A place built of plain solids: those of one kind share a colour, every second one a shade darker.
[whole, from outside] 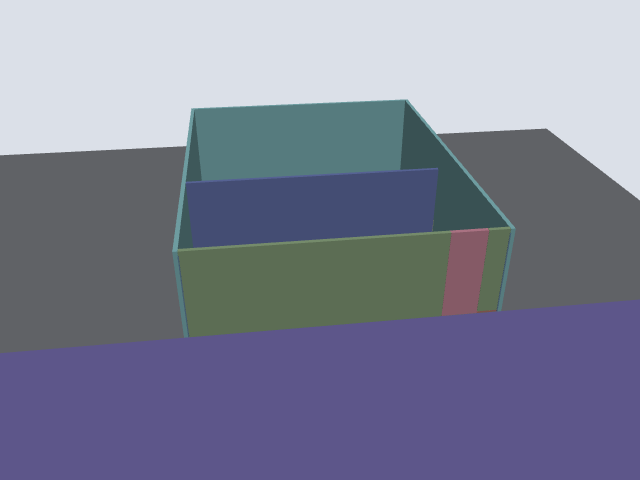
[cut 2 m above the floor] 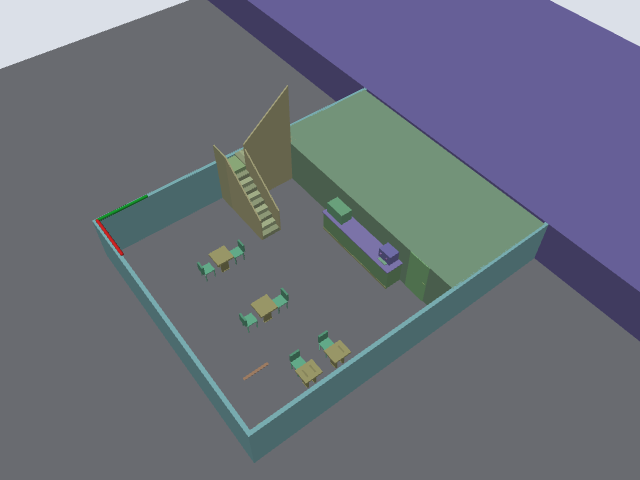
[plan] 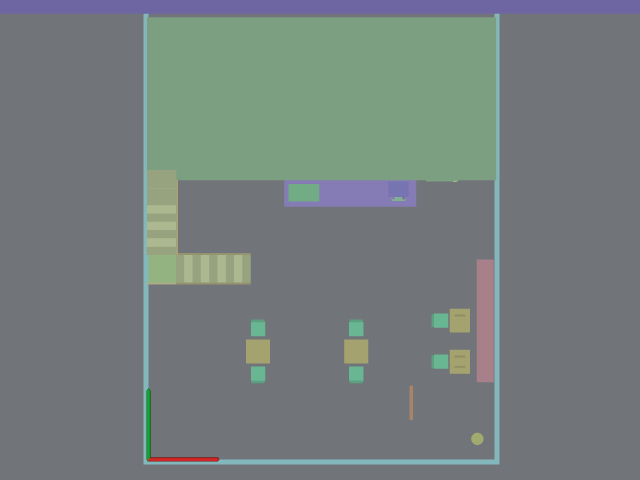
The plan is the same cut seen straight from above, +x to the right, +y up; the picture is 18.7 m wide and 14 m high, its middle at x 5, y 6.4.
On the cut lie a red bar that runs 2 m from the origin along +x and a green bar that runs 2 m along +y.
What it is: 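A cafe in the deep cellar of an old town house, fitted out in the 2010s to 2020s; 10.1 x 12.8 m; the hall a cellar under a ceiling 3.08 m high; over the flight a stairwell up to the entrance level's ceiling, 7.03 m over the hall's floor; the entrance level at street height, 3.89 m over the hall's floor, over the rear 4.7 m, with the street door 0.95 x 2.15 m and a glazed street front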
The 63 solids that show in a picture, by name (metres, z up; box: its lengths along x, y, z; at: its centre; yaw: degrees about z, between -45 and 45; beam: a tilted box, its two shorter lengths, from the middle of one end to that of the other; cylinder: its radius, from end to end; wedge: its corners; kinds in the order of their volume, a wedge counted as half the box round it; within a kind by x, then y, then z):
{
 "street_ground_1": {"box": [39.8, 12.65, 3.94], "at": [5.04, 19.32, 1.92]},
 "upper_1": {"box": [10.19, 4.76, 3.94], "at": [5.04, 10.52, 1.92]},
 "wall_1": {"box": [0.15, 13.15, 7.08], "at": [-0.07, 6.42, 3.49]},
 "wall_2": {"box": [4.33, 0.15, 7.08], "at": [2.02, -0.07, 3.49]},
 "wall_3": {"box": [1.5, 0.15, 7.08], "at": [4.63, -0.07, 3.49]},
 "wall_4": {"box": [5.16, 0.15, 7.08], "at": [7.66, -0.07, 3.49]},
 "wall_5": {"box": [0.15, 13.15, 7.08], "at": [10.16, 6.42, 3.49]},
 "stair_step_1": {"box": [0.86, 0.48, 2.19], "at": [0.38, 6.2, 1.04]},
 "stair_step_2": {"box": [0.86, 0.48, 2.38], "at": [0.38, 6.45, 1.14]},
 "stair_step_3": {"box": [0.86, 0.48, 2.58], "at": [0.38, 6.69, 1.24]},
 "stair_step_4": {"box": [0.86, 0.48, 2.77], "at": [0.38, 6.93, 1.34]},
 "stair_step_5": {"box": [0.86, 0.48, 2.97], "at": [0.38, 7.17, 1.43]},
 "stair_step_6": {"box": [0.86, 0.48, 3.16], "at": [0.38, 7.41, 1.53]},
 "stair_step_7": {"box": [0.86, 0.48, 3.36], "at": [0.38, 7.66, 1.63]},
 "stair_step_8": {"box": [0.86, 0.54, 3.75], "at": [0.38, 8.17, 1.82]},
 "stair_step_9": {"box": [0.54, 0.82, 1.8], "at": [0.77, 5.56, 0.85]},
 "stair_step_10": {"box": [0.48, 0.82, 1.61], "at": [1.04, 5.56, 0.75]},
 "stair_step_11": {"box": [0.48, 0.82, 1.41], "at": [1.28, 5.56, 0.66]},
 "stair_step_12": {"box": [0.48, 0.82, 1.22], "at": [1.53, 5.56, 0.56]},
 "stair_step_13": {"box": [0.48, 0.82, 1.02], "at": [1.77, 5.56, 0.46]},
 "stair_step_14": {"box": [0.48, 0.82, 0.83], "at": [2.01, 5.56, 0.36]},
 "stair_step_15": {"box": [0.48, 0.82, 0.63], "at": [2.25, 5.56, 0.27]},
 "stair_step_16": {"box": [0.48, 0.82, 0.44], "at": [2.49, 5.56, 0.17]},
 "stair_step_17": {"box": [0.48, 0.82, 0.24], "at": [2.74, 5.56, 0.07]},
 "entrance_wall_1": {"box": [9.23, 0.15, 3.19], "at": [5.47, 8.21, 5.43]},
 "window_wall_1": {"box": [0.7, 0.15, 3.14], "at": [0.35, 12.93, 5.46]},
 "window_wall_2": {"box": [8.19, 0.15, 3.14], "at": [6.0, 12.93, 5.46]},
 "counter_1": {"box": [3.81, 0.7, 1.05], "at": [5.88, 7.78, 0.47]},
 "stair_landing_1": {"box": [0.85, 1.05, 2.0], "at": [0.38, 5.68, 0.95]},
 "stair_guard_1": {"wedge": [[0.8, 5.1, -0.02], [0.8, 5.1, 2.9], [0.8, 5.16, -0.02], [0.8, 5.16, 2.9], [2.98, 5.1, -0.02], [2.98, 5.1, 1.14], [2.98, 5.16, -0.02], [2.98, 5.16, 1.14]]},
 "stair_guard_2": {"wedge": [[0.8, 5.96, -0.02], [0.8, 5.96, 3.09], [0.8, 8.15, -0.02], [0.8, 8.15, 4.85], [0.86, 5.96, -0.02], [0.86, 5.96, 3.09], [0.86, 8.15, -0.02], [0.86, 8.15, 4.85]]},
 "stair_guard_3": {"wedge": [[0.85, 5.96, -0.02], [0.85, 5.96, 2.85], [0.85, 6.02, -0.02], [0.85, 6.02, 2.85], [2.98, 5.96, -0.02], [2.98, 5.96, 1.14], [2.98, 6.02, -0.02], [2.98, 6.02, 1.14]]},
 "street_door_wall_1": {"box": [1.2, 0.15, 3.14], "at": [1.3, 12.93, 5.46]},
 "bench_upholstered_1": {"box": [0.5, 3.58, 0.25], "at": [9.82, 4.04, 0.33]},
 "display_1": {"box": [0.9, 0.51, 0.5], "at": [4.53, 7.78, 1.29]},
 "meeting_table_1": {"box": [0.7, 0.7, 0.07], "at": [3.19, 3.15, 0.71]},
 "meeting_table_2": {"box": [0.06, 0.32, 0.8], "at": [3.34, 3.15, 0.35]},
 "meeting_table_3": {"box": [0.7, 0.7, 0.07], "at": [6.06, 3.15, 0.71]},
 "meeting_table_4": {"box": [0.06, 0.32, 0.8], "at": [6.21, 3.15, 0.35]},
 "meeting_table_5": {"box": [0.6, 0.7, 0.07], "at": [9.08, 2.85, 0.71]},
 "meeting_table_6": {"box": [0.6, 0.7, 0.07], "at": [9.08, 4.05, 0.71]},
 "coffee_machine_1": {"box": [0.6, 0.45, 0.45], "at": [7.29, 7.88, 1.26]},
 "counter_top_1": {"box": [3.85, 0.78, 0.04], "at": [5.88, 7.76, 1.02]},
 "side_chair_1": {"box": [0.38, 0.08, 0.38], "at": [3.19, 2.26, 0.65]},
 "side_chair_2": {"box": [0.42, 0.42, 0.04], "at": [3.19, 2.5, 0.43]},
 "side_chair_3": {"box": [0.42, 0.42, 0.04], "at": [3.19, 3.8, 0.43]},
 "side_chair_4": {"box": [0.38, 0.08, 0.38], "at": [3.19, 4.04, 0.65]},
 "side_chair_5": {"box": [0.38, 0.08, 0.38], "at": [6.06, 2.26, 0.65]},
 "side_chair_6": {"box": [0.42, 0.42, 0.04], "at": [6.06, 2.5, 0.43]},
 "side_chair_7": {"box": [0.42, 0.42, 0.04], "at": [6.06, 3.8, 0.43]},
 "side_chair_8": {"box": [0.38, 0.08, 0.38], "at": [6.06, 4.04, 0.65]},
 "side_chair_9": {"box": [0.08, 0.38, 0.38], "at": [8.29, 2.85, 0.65]},
 "side_chair_10": {"box": [0.08, 0.38, 0.38], "at": [8.29, 4.05, 0.65]},
 "side_chair_11": {"box": [0.42, 0.42, 0.04], "at": [8.53, 2.85, 0.43]},
 "side_chair_12": {"box": [0.42, 0.42, 0.04], "at": [8.53, 4.05, 0.43]},
 "stair_guard_landing_1": {"wedge": [[-0.05, 5.1, -0.02], [-0.05, 5.1, 2.9], [-0.05, 5.16, -0.02], [-0.05, 5.16, 2.9], [0.8, 5.1, -0.02], [0.8, 5.1, 2.9], [0.8, 5.16, -0.02], [0.8, 5.16, 2.9]]},
 "service_door_1": {"box": [0.95, 0.03, 2.1], "at": [8.56, 8.12, 1.0]},
 "back_corner_1": {"box": [0.04, 0.17, 2.99], "at": [0.0, 12.93, 5.38]},
 "back_corner_2": {"box": [0.04, 0.17, 2.99], "at": [10.09, 12.93, 5.38]},
 "plant_pot_1": {"cylinder": 0.18, "from": [9.59, 0.6, 0.0], "to": [9.59, 0.6, 0.38]},
 "cable_protector_1": {"box": [0.1, 1.0, 0.07], "at": [7.66, 1.65, -0.01]},
 "counter_kick_1": {"box": [3.81, 0.012, 0.15], "at": [5.88, 7.42, 0.03]},
 "coffee_machine_drip_1": {"box": [0.4, 0.12, 0.03], "at": [7.29, 7.59, 1.05]}
}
